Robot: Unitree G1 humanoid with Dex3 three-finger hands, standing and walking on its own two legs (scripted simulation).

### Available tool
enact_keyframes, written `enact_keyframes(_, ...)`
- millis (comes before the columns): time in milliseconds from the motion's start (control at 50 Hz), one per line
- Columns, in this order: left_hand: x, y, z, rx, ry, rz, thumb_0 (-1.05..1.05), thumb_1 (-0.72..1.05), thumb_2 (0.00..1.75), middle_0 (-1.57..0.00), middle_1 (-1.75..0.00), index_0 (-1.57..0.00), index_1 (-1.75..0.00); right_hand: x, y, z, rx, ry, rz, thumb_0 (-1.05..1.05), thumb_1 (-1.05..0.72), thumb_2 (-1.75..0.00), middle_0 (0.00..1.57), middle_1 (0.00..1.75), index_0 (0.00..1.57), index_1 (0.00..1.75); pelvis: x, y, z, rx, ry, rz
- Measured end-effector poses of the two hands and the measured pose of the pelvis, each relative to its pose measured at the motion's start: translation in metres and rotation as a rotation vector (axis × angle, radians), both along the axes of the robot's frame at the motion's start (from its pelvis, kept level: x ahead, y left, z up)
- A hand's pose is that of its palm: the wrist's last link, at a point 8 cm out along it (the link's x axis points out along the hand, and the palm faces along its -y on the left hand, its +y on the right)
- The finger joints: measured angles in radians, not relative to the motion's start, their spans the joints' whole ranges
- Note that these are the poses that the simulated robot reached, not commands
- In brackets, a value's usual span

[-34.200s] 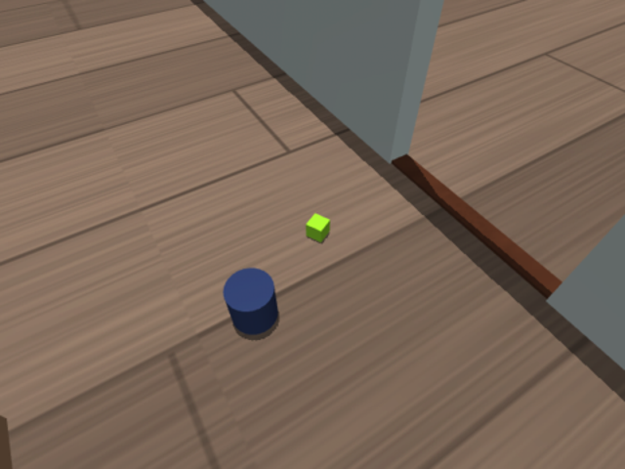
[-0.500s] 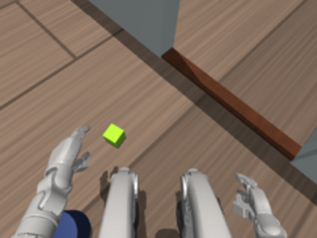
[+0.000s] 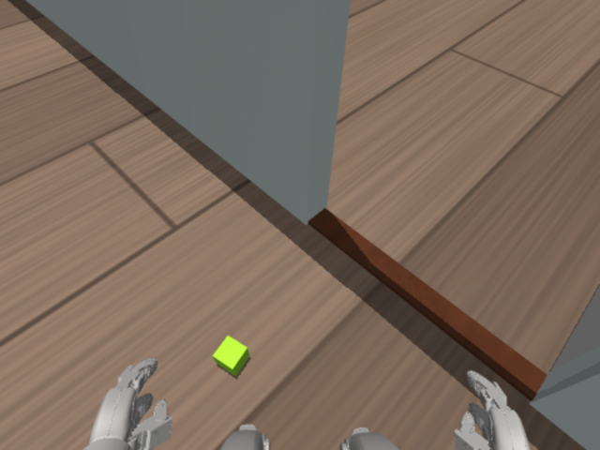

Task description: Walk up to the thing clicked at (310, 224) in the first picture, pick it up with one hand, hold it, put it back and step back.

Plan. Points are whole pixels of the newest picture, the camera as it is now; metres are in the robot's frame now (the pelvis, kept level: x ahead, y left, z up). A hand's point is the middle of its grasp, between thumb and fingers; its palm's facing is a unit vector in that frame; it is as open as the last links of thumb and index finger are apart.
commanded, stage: home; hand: left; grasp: from above
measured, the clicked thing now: (231, 355) +0.46 +0.19 -0.66
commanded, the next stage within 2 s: none
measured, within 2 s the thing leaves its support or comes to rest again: neither
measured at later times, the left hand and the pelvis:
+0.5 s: hand (148, 434) +0.17 +0.19 -0.03, palm faces +0.07 -0.98 -0.20, open 8.5 cm; pelvis +0.02 +0.01 +0.02, yaw +1 degrees
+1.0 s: hand (150, 436) +0.17 +0.19 -0.03, palm faces +0.06 -0.98 -0.21, open 7.5 cm; pelvis +0.01 +0.00 +0.02, yaw +1 degrees
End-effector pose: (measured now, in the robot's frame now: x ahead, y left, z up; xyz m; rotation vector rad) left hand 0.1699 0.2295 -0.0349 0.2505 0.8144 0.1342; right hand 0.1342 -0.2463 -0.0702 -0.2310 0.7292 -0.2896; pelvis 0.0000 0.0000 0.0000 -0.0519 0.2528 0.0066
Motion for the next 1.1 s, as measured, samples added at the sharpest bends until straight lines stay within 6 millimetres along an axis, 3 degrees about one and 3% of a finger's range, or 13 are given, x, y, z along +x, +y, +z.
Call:
enact_keyframes(160, -0.012, 0.004, 0.035, -0.052, -0.008, 0.055, 0.01, 0.84, 0.86, -0.19, -0.29, -0.2, -0.29, 0.022, 0.01, 0.031, -0.01, -0.105, 0.021, 0.01, -0.9, -0.9, 0.2, 0.3, 0.21, 0.3, 0.015, 0.002, 0.02, 0.002, -0.056, 0.011)
enact_keyframes(380, -0.018, 0.008, 0.034, -0.071, 0.006, 0.056, 0.01, 0.76, 0.82, -0.18, -0.28, -0.19, -0.28, 0.044, 0.017, 0.043, -0.025, -0.176, 0.08, 0.01, -0.9, -0.9, 0.2, 0.3, 0.21, 0.3, 0.016, 0.004, 0.022, 0.006, -0.081, 0.018)
enact_keyframes(580, -0.017, 0.008, 0.034, -0.068, 0.0, 0.045, 0.01, 0.71, 0.79, -0.18, -0.27, -0.18, -0.27, 0.034, 0.016, 0.038, -0.031, -0.145, 0.074, 0.01, -0.9, -0.9, 0.2, 0.3, 0.21, 0.3, 0.015, 0.006, 0.022, 0.005, -0.087, 0.014)
enact_keyframes(800, -0.018, 0.007, 0.035, -0.065, 0.001, 0.037, 0.01, 0.83, 0.86, -0.19, -0.29, -0.19, -0.29, 0.02, 0.014, 0.032, -0.023, -0.119, 0.054, 0.02, -0.9, -0.9, 0.2, 0.3, 0.21, 0.3, 0.012, 0.005, 0.022, 0.007, -0.088, 0.009)
enact_keyframes(1100, -0.022, 0.003, 0.035, -0.063, -0.002, 0.038, 0.01, 0.9, 0.9, -0.2, -0.3, -0.2, -0.3, 0.022, 0.009, 0.033, -0.024, -0.14, 0.057, 0.02, -0.9, -0.9, 0.2, 0.3, 0.21, 0.3, 0.008, 0.001, 0.02, 0.01, -0.091, 0.008)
